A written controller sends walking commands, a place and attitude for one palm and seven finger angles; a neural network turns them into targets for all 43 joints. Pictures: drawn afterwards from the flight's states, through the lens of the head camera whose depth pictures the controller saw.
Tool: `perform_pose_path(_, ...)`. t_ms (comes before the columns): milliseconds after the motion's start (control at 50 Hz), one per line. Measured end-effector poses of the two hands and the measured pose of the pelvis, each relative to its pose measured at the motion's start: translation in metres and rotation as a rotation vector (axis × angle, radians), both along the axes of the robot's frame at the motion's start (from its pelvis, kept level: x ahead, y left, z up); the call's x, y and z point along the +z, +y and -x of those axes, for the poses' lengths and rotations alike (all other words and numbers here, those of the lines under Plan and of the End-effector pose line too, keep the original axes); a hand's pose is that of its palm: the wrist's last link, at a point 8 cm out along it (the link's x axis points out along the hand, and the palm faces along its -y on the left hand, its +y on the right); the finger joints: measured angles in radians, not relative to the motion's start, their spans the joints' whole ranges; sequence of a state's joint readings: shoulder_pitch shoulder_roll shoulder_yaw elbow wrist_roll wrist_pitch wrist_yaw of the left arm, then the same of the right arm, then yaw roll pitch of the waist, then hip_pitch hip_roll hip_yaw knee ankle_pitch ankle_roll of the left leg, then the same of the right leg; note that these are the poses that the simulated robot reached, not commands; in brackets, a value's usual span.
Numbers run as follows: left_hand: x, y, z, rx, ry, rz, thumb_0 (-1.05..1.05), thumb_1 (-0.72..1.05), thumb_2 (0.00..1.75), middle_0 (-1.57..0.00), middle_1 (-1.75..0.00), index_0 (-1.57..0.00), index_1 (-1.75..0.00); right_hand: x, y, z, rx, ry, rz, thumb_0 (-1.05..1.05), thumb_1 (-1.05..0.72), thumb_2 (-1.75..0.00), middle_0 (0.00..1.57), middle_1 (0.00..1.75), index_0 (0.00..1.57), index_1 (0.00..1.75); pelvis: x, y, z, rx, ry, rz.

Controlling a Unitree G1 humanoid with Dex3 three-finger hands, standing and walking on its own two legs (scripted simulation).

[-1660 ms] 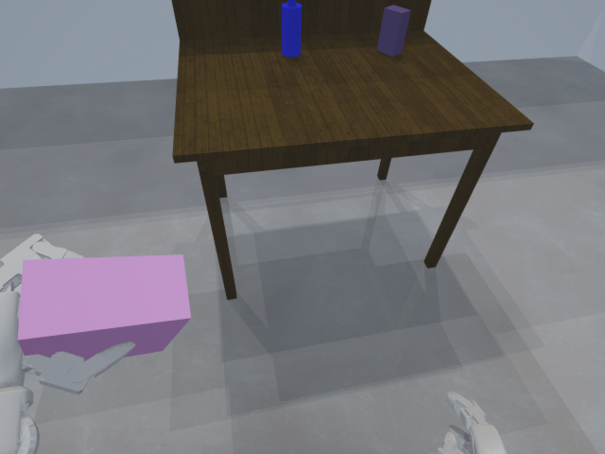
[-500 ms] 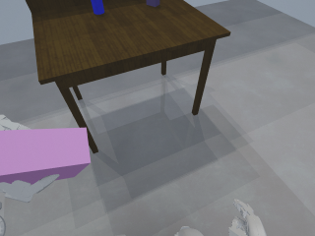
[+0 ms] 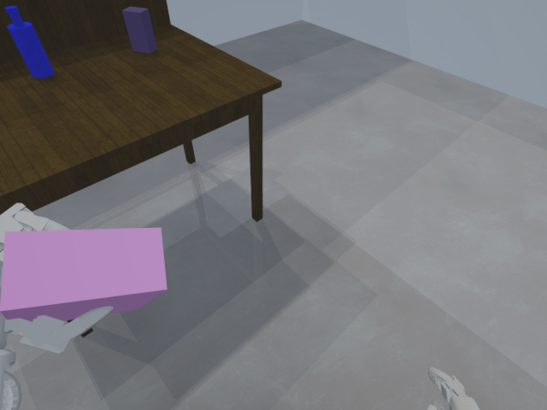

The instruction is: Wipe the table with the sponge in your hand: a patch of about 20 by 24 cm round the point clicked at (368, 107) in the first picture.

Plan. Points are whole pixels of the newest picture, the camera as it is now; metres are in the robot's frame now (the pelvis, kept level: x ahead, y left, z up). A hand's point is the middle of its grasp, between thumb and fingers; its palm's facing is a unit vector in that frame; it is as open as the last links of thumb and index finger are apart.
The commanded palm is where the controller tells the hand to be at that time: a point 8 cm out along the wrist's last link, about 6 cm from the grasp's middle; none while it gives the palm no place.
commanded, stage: walk to a spot facing it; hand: left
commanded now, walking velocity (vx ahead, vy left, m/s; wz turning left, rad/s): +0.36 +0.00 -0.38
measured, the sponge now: (109, 276) +0.22 +0.20 +0.16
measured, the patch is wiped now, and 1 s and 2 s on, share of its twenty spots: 0.00 0.00 0.00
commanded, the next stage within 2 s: turn to face it in 0.80 s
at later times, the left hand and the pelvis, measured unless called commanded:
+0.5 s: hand (224, 186) +0.36 +0.10 +0.17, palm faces +0.19 -0.84 -0.51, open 10.2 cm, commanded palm +0.30 +0.17 +0.18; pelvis +0.10 -0.08 -0.01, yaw -9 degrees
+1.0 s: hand (234, 132) +0.46 +0.10 +0.19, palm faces +0.38 -0.80 -0.46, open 10.2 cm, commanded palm +0.41 +0.15 +0.18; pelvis +0.24 -0.13 -0.01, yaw -1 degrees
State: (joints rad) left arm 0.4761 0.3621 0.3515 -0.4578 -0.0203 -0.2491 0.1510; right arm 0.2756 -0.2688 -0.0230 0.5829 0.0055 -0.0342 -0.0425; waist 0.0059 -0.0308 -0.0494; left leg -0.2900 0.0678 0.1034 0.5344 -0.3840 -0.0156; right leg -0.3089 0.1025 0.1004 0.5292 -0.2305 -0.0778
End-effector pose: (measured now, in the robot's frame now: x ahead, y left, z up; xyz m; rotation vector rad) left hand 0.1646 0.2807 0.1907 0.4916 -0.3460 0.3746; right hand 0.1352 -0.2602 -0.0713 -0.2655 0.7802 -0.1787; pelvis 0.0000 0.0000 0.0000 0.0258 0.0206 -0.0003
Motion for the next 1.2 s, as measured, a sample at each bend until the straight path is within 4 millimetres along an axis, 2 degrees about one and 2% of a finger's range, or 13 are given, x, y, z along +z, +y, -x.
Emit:
perform_pose_path(120,-0.007,-0.008,-0.041,-0.057,-0.009,0.009,-0.01,-0.5,0.97,-0.75,-1.33,-0.75,-1.32,-0.003,0.015,-0.005,-0.071,-0.061,-0.05,0.02,-0.91,-0.9,0.2,0.3,0.2,0.3,-0.003,-0.001,-0.014,-0.058,-0.028,0.005)
perform_pose_path(260,0.001,-0.055,-0.09,-0.137,0.034,-0.054,-0.01,-0.5,0.97,-0.75,-1.33,-0.75,-1.32,-0.022,0.022,-0.01,-0.103,-0.007,-0.163,0.02,-0.9,-0.9,0.21,0.3,0.2,0.3,0.0,-0.026,-0.046,-0.138,-0.01,0.035)
perform_pose_path(320,0.0,-0.081,-0.117,-0.159,0.039,-0.108,-0.01,-0.5,0.97,-0.75,-1.33,-0.75,-1.32,-0.04,0.007,-0.016,-0.123,0.019,-0.197,0.02,-0.9,-0.9,0.21,0.3,0.2,0.3,-0.01,-0.047,-0.061,-0.155,-0.011,0.034)
perform_pose_path(400,-0.008,-0.115,-0.147,-0.19,0.031,-0.107,-0.01,-0.5,0.97,-0.75,-1.33,-0.75,-1.32,-0.065,-0.029,-0.03,-0.138,0.081,-0.194,0.02,-0.9,-0.9,0.21,0.3,0.21,0.3,-0.024,-0.068,-0.074,-0.155,-0.027,0.033)
perform_pose_path(520,0.004,-0.14,-0.17,-0.245,0.066,-0.127,-0.01,-0.5,0.98,-0.75,-1.33,-0.75,-1.32,-0.044,-0.085,-0.056,-0.216,0.107,-0.109,0.02,-0.91,-0.9,0.21,0.3,0.2,0.3,-0.009,-0.083,-0.106,-0.157,-0.021,0.027)
perform_pose_path(620,0.014,-0.133,-0.19,-0.2,0.033,-0.125,-0.01,-0.5,0.98,-0.75,-1.33,-0.75,-1.32,-0.019,-0.112,-0.09,-0.212,0.087,-0.025,0.02,-0.91,-0.9,0.2,0.3,0.2,0.3,-0.002,-0.093,-0.14,-0.144,-0.021,0.008)
perform_pose_path(720,0.0,-0.118,-0.219,-0.127,-0.026,-0.038,-0.01,-0.5,0.98,-0.75,-1.33,-0.75,-1.32,-0.011,-0.115,-0.142,-0.173,0.031,0.032,0.02,-0.91,-0.9,0.2,0.3,0.2,0.3,-0.011,-0.093,-0.182,-0.127,-0.041,0.005)
perform_pose_path(800,-0.014,-0.116,-0.25,-0.116,-0.06,0.01,-0.01,-0.5,0.98,-0.75,-1.33,-0.75,-1.32,-0.015,-0.102,-0.189,-0.145,-0.038,0.005,0.02,-0.91,-0.9,0.2,0.3,0.2,0.3,-0.021,-0.094,-0.201,-0.102,-0.062,-0.005)
perform_pose_path(860,-0.01,-0.122,-0.263,-0.118,-0.04,-0.004,-0.01,-0.5,0.98,-0.75,-1.33,-0.75,-1.32,-0.014,-0.082,-0.217,-0.095,-0.06,-0.065,0.02,-0.91,-0.9,0.2,0.3,0.2,0.3,-0.017,-0.102,-0.211,-0.074,-0.049,0.012)
perform_pose_path(940,0.01,-0.136,-0.259,-0.111,-0.027,-0.059,-0.01,-0.5,0.98,-0.75,-1.33,-0.75,-1.32,-0.015,-0.063,-0.245,-0.029,-0.064,-0.153,0.01,-0.91,-0.9,0.2,0.3,0.2,0.3,-0.008,-0.116,-0.228,-0.05,-0.025,0.037)
perform_pose_path(1000,0.018,-0.145,-0.254,-0.06,-0.003,-0.091,-0.01,-0.5,0.98,-0.75,-1.33,-0.75,-1.32,-0.022,-0.06,-0.26,0.021,-0.043,-0.201,0.01,-0.9,-0.9,0.21,0.3,0.2,0.3,-0.006,-0.131,-0.242,-0.023,-0.021,0.048)
perform_pose_path(1100,0.005,-0.159,-0.255,0.07,0.048,-0.069,-0.01,-0.5,0.98,-0.75,-1.33,-0.75,-1.32,-0.047,-0.081,-0.285,0.103,0.024,-0.215,0.01,-0.9,-0.9,0.21,0.3,0.21,0.3,-0.014,-0.158,-0.26,0.043,-0.036,0.032)
perform_pose_path(1200,-0.01,-0.167,-0.264,0.131,0.128,0.006,-0.01,-0.5,0.98,-0.75,-1.33,-0.75,-1.32,-0.041,-0.117,-0.308,0.131,0.085,-0.122,0.02,-0.9,-0.9,0.21,0.3,0.2,0.3,-0.004,-0.171,-0.275,0.097,-0.035,-0.016)
